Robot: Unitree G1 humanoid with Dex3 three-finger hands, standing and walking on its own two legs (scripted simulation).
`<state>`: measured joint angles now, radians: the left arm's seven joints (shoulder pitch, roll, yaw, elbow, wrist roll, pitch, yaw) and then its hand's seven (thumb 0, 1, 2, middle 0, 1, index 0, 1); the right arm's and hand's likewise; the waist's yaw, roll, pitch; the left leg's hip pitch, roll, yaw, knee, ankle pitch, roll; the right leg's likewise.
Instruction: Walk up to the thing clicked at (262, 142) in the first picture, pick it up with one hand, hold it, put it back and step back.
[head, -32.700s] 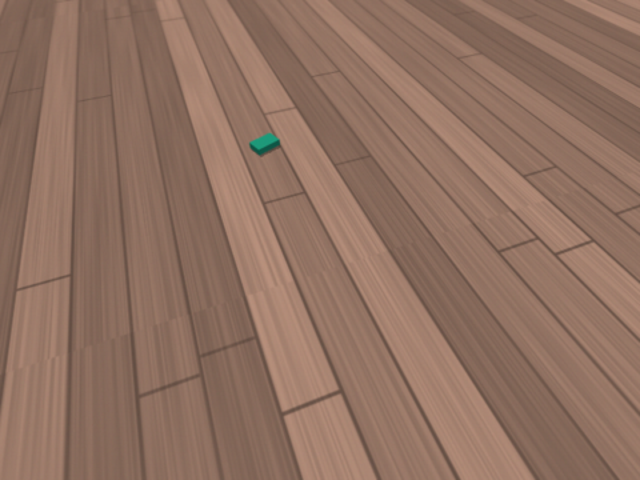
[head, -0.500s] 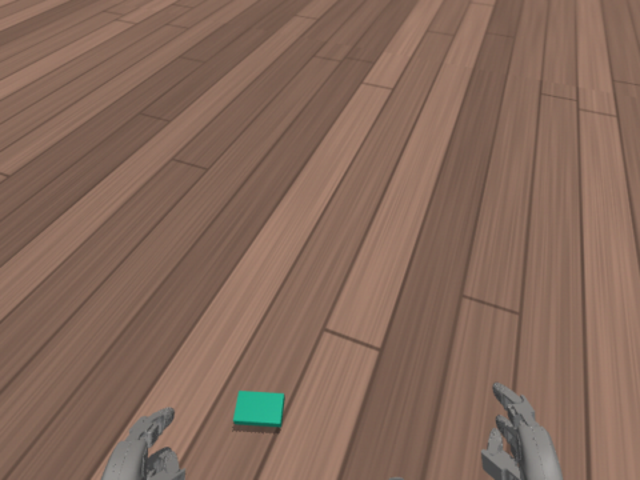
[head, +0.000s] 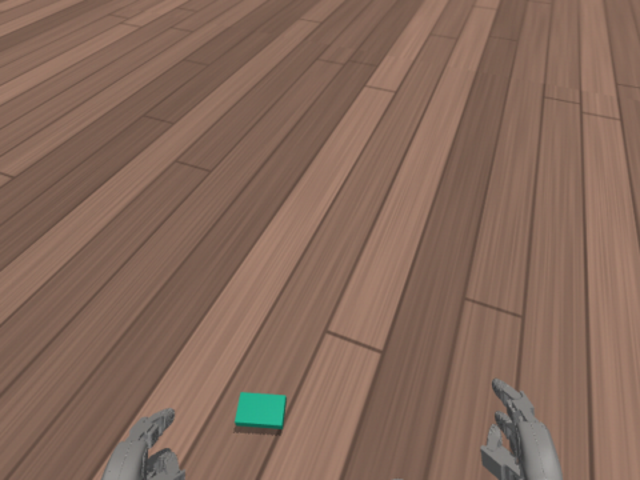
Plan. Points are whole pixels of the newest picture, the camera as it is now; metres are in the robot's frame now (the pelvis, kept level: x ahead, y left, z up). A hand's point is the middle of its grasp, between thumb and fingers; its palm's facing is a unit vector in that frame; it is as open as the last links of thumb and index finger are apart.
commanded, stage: home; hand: left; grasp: from above
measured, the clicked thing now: (261, 410) +0.45 +0.17 -0.70
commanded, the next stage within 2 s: stand in 0.68 s
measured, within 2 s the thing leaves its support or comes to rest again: neither
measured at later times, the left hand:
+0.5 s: hand out of the picture +0.16 +0.18 -0.05, palm faces +0.04 -0.98 -0.20, open 7.4 cm
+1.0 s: hand out of the picture +0.13 +0.22 -0.10, palm faces +0.00 -0.94 -0.33, open 7.4 cm
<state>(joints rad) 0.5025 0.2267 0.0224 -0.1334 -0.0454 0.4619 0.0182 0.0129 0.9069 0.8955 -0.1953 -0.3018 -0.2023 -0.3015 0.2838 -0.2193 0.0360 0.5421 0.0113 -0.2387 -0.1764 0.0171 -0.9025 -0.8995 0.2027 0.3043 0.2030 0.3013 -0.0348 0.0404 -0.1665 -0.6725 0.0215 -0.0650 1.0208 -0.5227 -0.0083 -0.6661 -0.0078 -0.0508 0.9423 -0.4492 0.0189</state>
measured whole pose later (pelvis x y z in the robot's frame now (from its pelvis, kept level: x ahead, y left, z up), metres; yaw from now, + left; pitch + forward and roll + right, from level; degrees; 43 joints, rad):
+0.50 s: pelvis +0.00 +0.00 +0.00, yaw +0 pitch +10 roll -3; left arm 0.51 0.23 0.03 -0.14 -0.05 0.47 0.02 0.01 0.91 0.90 -0.20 -0.30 -0.20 -0.30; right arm 0.29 -0.22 0.03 0.53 0.01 -0.24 -0.18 0.02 -0.90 -0.90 0.20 0.30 0.20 0.30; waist -0.04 0.04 -0.17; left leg -0.68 0.02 -0.07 1.03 -0.52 -0.01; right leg -0.67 -0.01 -0.05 0.95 -0.45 0.02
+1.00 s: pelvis -0.01 +0.00 +0.02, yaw -1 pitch +2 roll +0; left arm 0.23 0.29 0.03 0.57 0.05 0.09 0.03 0.01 0.90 0.90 -0.20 -0.30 -0.21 -0.30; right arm 0.18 -0.28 -0.02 0.80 -0.06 -0.05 -0.02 0.01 -0.90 -0.90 0.20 0.30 0.21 0.30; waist 0.02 -0.03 0.02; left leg -0.42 -0.01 -0.01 0.82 -0.43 0.00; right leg -0.46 -0.04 0.00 0.81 -0.39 0.02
